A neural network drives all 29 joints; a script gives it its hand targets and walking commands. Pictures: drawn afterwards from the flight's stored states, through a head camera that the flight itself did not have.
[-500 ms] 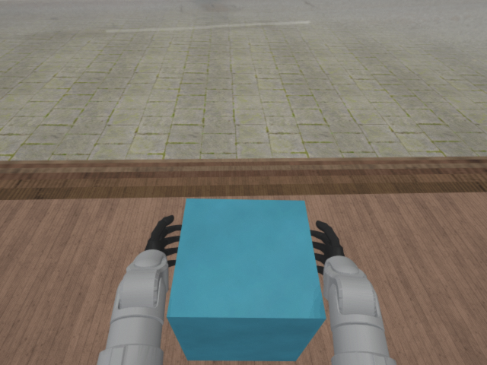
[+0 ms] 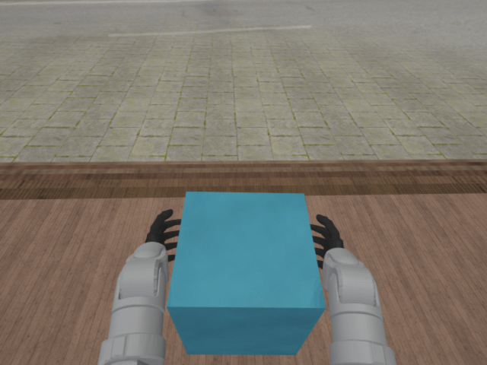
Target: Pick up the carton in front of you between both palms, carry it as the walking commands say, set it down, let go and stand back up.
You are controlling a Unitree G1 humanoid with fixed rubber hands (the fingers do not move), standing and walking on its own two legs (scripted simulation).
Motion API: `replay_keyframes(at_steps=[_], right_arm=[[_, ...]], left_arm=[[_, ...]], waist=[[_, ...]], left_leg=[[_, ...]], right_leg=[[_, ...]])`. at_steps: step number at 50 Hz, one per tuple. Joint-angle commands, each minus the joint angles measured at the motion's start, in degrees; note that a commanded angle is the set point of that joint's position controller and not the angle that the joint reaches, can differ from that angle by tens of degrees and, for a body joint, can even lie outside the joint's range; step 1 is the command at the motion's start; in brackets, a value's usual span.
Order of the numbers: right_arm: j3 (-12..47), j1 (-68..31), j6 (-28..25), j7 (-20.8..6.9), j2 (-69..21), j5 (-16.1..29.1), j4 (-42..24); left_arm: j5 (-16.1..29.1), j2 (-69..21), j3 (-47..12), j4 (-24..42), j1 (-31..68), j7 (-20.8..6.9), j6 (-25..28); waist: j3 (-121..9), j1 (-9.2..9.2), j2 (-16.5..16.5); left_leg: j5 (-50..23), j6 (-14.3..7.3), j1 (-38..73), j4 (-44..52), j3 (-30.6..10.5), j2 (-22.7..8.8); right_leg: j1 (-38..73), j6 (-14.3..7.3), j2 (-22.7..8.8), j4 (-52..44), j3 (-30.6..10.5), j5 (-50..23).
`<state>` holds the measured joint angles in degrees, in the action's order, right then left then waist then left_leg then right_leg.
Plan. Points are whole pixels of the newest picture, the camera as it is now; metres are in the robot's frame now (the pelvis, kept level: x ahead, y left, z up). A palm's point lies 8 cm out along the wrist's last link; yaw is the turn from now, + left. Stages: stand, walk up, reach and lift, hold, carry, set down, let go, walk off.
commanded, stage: hold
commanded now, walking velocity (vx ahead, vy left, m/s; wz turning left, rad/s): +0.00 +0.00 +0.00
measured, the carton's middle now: (243, 277) +0.29 +0.00 -0.02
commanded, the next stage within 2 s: carry in 0.52 s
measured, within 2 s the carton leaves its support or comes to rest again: neither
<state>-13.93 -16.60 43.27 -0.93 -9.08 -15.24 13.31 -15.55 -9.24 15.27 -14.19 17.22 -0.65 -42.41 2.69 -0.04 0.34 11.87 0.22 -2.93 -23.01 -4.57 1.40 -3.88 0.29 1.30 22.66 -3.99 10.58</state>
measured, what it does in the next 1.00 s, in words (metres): walks ahead: right foot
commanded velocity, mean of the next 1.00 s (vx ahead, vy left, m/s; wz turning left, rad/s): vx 0.26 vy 0.00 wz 0.00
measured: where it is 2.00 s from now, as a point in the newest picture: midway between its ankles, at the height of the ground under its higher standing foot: (224, 275)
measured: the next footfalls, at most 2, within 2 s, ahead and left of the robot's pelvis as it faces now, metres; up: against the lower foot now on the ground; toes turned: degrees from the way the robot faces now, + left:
right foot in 1.00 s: +0.24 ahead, -0.08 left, +0.00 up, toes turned -8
left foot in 1.40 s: +0.55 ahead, +0.16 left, +0.00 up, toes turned +15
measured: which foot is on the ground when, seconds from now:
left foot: down 0.00-1.00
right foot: down 0.00-0.78, up 0.80-0.98, down 1.00-1.00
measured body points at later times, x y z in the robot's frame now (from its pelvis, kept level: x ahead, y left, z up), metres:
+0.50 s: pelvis +0.01 +0.00 +0.00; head -0.03 +0.00 +0.45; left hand +0.31 +0.15 +0.04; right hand +0.31 -0.15 +0.04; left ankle +0.02 +0.12 -0.74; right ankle +0.03 -0.12 -0.74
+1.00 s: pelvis +0.15 +0.01 -0.01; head +0.13 +0.01 +0.44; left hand +0.43 +0.17 +0.08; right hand +0.42 -0.14 +0.07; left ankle +0.02 +0.13 -0.74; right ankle +0.19 -0.07 -0.74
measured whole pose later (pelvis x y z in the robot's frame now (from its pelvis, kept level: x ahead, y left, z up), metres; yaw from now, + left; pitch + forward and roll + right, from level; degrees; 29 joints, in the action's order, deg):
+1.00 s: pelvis +0.15 +0.01 -0.01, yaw +1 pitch +5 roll -2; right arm -5.2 -7.2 66.3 5.6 -7.5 -6.0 -19.1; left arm -5.7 -7.8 6.9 16.7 8.6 4.5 -64.7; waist -8.4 -0.8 3.0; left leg 23.2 0.4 -6.8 -24.9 -0.1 -2.8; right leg -22.8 -0.2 0.7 27.5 10.8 15.8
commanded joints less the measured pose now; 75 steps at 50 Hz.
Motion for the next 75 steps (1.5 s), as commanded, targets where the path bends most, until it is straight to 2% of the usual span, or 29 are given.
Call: replay_keyframes(at_steps=[1,25,26,28,29,33,35,37,38,39,40,41,43,47,49,50,51,52,53,55,56,58,61,67,70,71,72,73,75], right_arm=[[31.73,-29.48,-1.63,-11.98,-51.50,13.35,-1.56],[33.05,-23.15,-1.17,-11.25,-49.93,14.27,-6.41],[33.65,-25.50,-0.85,-11.46,-49.47,14.78,-6.36],[35.27,-26.34,-0.52,-11.47,-50.47,16.21,-7.82],[36.76,-27.21,-0.20,-11.43,-50.76,17.06,-9.27],[41.87,-26.85,2.70,-10.68,-49.92,20.83,-14.59],[44.37,-26.69,5.58,-10.25,-48.71,22.88,-17.77],[45.87,-27.00,9.08,-9.88,-47.37,25.12,-19.87],[45.99,-26.55,10.86,-9.60,-46.52,25.91,-20.45],[46.09,-24.87,12.55,-9.23,-45.70,26.43,-20.80],[45.94,-22.06,14.16,-8.71,-45.05,26.59,-21.21],[45.81,-20.88,15.45,-8.14,-44.64,26.46,-22.47],[47.14,-21.96,17.88,-7.11,-45.43,28.04,-28.53],[48.97,-19.61,21.60,-7.17,-48.10,31.05,-36.37],[49.17,-16.72,23.09,-7.84,-48.80,31.62,-37.46],[49.16,-14.70,23.72,-8.20,-48.31,31.69,-37.72],[48.90,-16.47,24.64,-8.47,-46.28,32.32,-38.59],[49.82,-20.00,25.75,-8.68,-45.43,33.49,-40.62],[50.04,-22.77,26.51,-8.89,-44.81,34.34,-40.75],[49.26,-23.75,27.29,-9.13,-45.69,35.08,-39.30],[48.69,-23.33,27.51,-9.01,-46.11,35.14,-38.50],[47.97,-21.96,27.77,-8.39,-46.61,34.04,-36.43],[46.64,-18.82,27.85,-7.30,-47.29,31.35,-33.17],[46.87,-18.86,27.13,-6.58,-49.32,29.56,-33.62],[46.91,-16.54,26.41,-7.07,-49.83,29.52,-33.37],[47.00,-15.51,26.20,-7.31,-49.86,29.39,-33.43],[46.69,-15.76,25.51,-7.60,-49.10,28.67,-32.24],[47.47,-15.84,25.07,-7.81,-50.78,29.53,-32.03],[48.98,-18.21,23.87,-8.15,-53.71,31.15,-34.47]], left_arm=[[13.25,-50.69,-31.85,0.61,28.63,-12.82,1.05],[14.43,-49.60,-33.71,5.76,22.31,-12.02,0.38],[15.15,-49.89,-34.88,6.07,24.69,-12.26,-0.02],[16.51,-50.24,-36.42,7.18,24.46,-12.21,-0.39],[17.15,-50.45,-37.45,8.66,25.53,-12.03,-0.65],[20.27,-49.84,-42.27,14.70,24.10,-10.60,-3.59],[21.58,-47.94,-44.07,17.83,23.21,-9.66,-6.66],[23.22,-46.24,-45.66,20.56,23.67,-8.92,-10.28],[24.16,-45.42,-46.35,21.54,23.82,-8.74,-12.16],[25.43,-45.21,-47.25,22.63,23.81,-8.71,-13.98],[26.91,-45.67,-48.48,23.82,23.70,-8.70,-15.78],[28.72,-46.43,-49.88,25.54,24.75,-9.00,-17.22],[31.85,-48.22,-51.29,27.93,24.39,-9.33,-19.22],[33.12,-49.10,-50.69,33.16,18.80,-8.70,-22.27],[31.50,-48.90,-50.03,35.16,14.76,-8.13,-23.52],[30.52,-48.19,-49.48,35.76,12.69,-7.87,-24.07],[30.20,-48.12,-49.02,35.66,12.10,-7.62,-24.82],[29.25,-46.87,-48.08,35.61,13.01,-7.46,-25.29],[29.51,-47.03,-47.68,36.72,15.45,-7.22,-26.01],[30.99,-47.18,-48.09,38.39,18.77,-6.92,-27.22],[31.77,-47.31,-48.40,38.76,20.30,-6.92,-27.66],[33.12,-47.48,-49.02,37.96,20.88,-7.34,-28.42],[34.26,-47.20,-49.30,36.03,20.38,-8.40,-29.13],[33.88,-47.99,-49.01,34.75,19.24,-9.68,-28.58],[33.20,-48.29,-49.52,35.72,17.91,-9.86,-28.05],[32.94,-47.88,-49.41,35.84,17.51,-9.94,-27.83],[33.24,-48.40,-50.46,37.38,19.25,-9.90,-27.97],[33.03,-48.19,-50.70,37.32,19.77,-10.00,-27.56],[33.14,-50.86,-51.42,36.80,20.11,-10.11,-26.07]], waist=[[-12.34,0.06,-0.31],[-13.36,-0.01,0.01],[-15.50,0.28,-0.30],[-14.05,0.28,-0.67],[-12.73,0.10,-0.96],[-18.94,0.56,-4.02],[-19.15,0.62,-7.56],[-16.59,0.44,-6.77],[-15.85,0.27,-3.04],[-15.82,-0.30,4.21],[-15.91,-0.98,13.80],[-12.92,-1.23,15.67],[-14.71,-1.62,8.64],[-20.58,-1.41,10.02],[-22.78,-0.15,7.16],[-25.13,0.32,4.20],[-28.11,1.75,-4.66],[-25.74,1.80,-17.16],[-23.22,1.74,-11.82],[-20.83,1.42,-2.80],[-20.08,1.35,-1.42],[-19.23,1.36,-3.50],[-17.96,1.16,-5.65],[-13.81,1.52,-10.35],[-20.09,-0.22,-6.64],[-23.77,-1.67,-2.69],[-29.31,-1.71,12.95],[-27.46,-1.28,14.70],[-26.56,-1.24,5.48]], left_leg=[[-2.60,-0.23,-1.41,4.86,0.49,3.23],[-10.61,0.00,1.03,5.05,-0.04,3.52],[-2.25,-0.85,-5.90,1.02,0.27,-6.57],[22.79,-1.50,-11.13,3.51,-2.21,-5.63],[28.86,-1.78,-14.07,3.16,-2.54,-5.20],[14.05,-0.89,-15.48,-6.72,2.45,-3.02],[13.88,-0.72,-17.50,-8.60,6.13,-1.29],[14.68,-1.33,-14.46,-3.78,6.40,-2.11],[14.81,-1.91,-10.61,-0.50,3.79,-4.03],[16.83,-3.85,-4.92,3.85,-5.06,-9.77],[12.81,-7.17,2.92,8.69,-17.37,-16.99],[1.56,-10.84,7.81,8.63,-23.43,-20.95],[-14.66,-12.56,12.21,6.39,-19.73,-21.08],[-14.78,-7.35,8.29,4.94,-5.18,-15.28],[-13.14,-4.85,-3.36,-1.03,3.13,-11.75],[-13.14,-3.07,-12.61,-7.32,6.69,-10.16],[-2.24,-0.73,-23.58,-21.07,10.99,-7.13],[15.16,0.14,-40.11,-33.66,12.44,-0.96],[17.83,-1.78,-43.64,-41.14,6.40,-4.28],[13.26,-2.55,-44.07,-43.03,4.79,-8.53],[10.01,-2.04,-42.54,-39.55,5.21,-9.36],[6.14,-0.49,-38.43,-31.55,7.99,-8.28],[1.50,0.51,-36.08,-21.03,11.50,-6.34],[-7.92,-1.36,-25.50,-7.12,17.68,-3.47],[-4.34,-2.19,-3.51,-3.69,22.41,0.64],[1.02,-3.01,8.54,-2.51,12.84,-6.47],[14.05,-11.00,19.45,5.90,-17.15,-24.28],[7.21,-13.67,19.58,11.65,-26.18,-27.03],[-5.93,-11.76,14.49,8.13,-14.65,-24.18]], right_leg=[[4.32,0.09,3.26,-3.81,0.06,-2.76],[5.89,0.16,3.77,-3.97,-0.25,-10.37],[-0.44,-0.52,-6.69,-0.17,0.32,-1.81],[-6.47,-0.97,-6.05,-3.47,-1.98,23.89],[-8.11,-1.18,-6.14,-3.82,-2.64,30.05],[-5.20,-4.09,-9.74,-4.59,-6.90,21.67],[-5.41,-6.29,-13.02,-7.37,-11.26,26.94],[-10.77,-6.24,-12.68,-5.63,-9.23,28.33],[-14.73,-4.76,-10.10,-0.91,-4.35,24.29],[-21.51,-2.57,-6.28,9.44,2.29,18.63],[-31.73,-0.10,-2.51,21.08,9.00,15.39],[-40.81,0.40,-2.22,21.71,10.71,19.42],[-42.76,-0.13,-3.26,21.32,9.65,22.37],[-27.67,0.06,-0.27,9.30,14.34,9.71],[-7.18,-0.12,1.39,-0.50,17.47,-0.48],[7.02,-1.28,-0.77,-1.18,15.40,-1.67],[17.25,-4.57,-12.00,-5.90,-0.66,10.82],[23.01,-11.77,-26.38,-10.07,-23.90,12.51],[19.49,-15.46,-28.83,-9.95,-27.04,8.78],[13.50,-13.65,-25.71,-10.33,-17.99,3.84],[11.04,-11.53,-23.80,-12.18,-13.25,4.25],[8.62,-8.97,-20.16,-13.89,-4.27,-0.95],[8.46,-8.04,-17.30,-12.93,2.97,-9.34],[5.25,-5.30,-15.00,-9.86,10.76,-19.31],[-0.24,-2.16,-11.66,9.67,17.71,-29.43],[-9.68,-0.42,-10.35,21.66,16.77,-17.33],[-25.30,2.44,-3.60,41.25,15.35,-0.45],[-34.80,1.30,-1.66,49.88,8.95,15.58],[-36.87,-1.60,-7.31,53.43,4.68,12.39]])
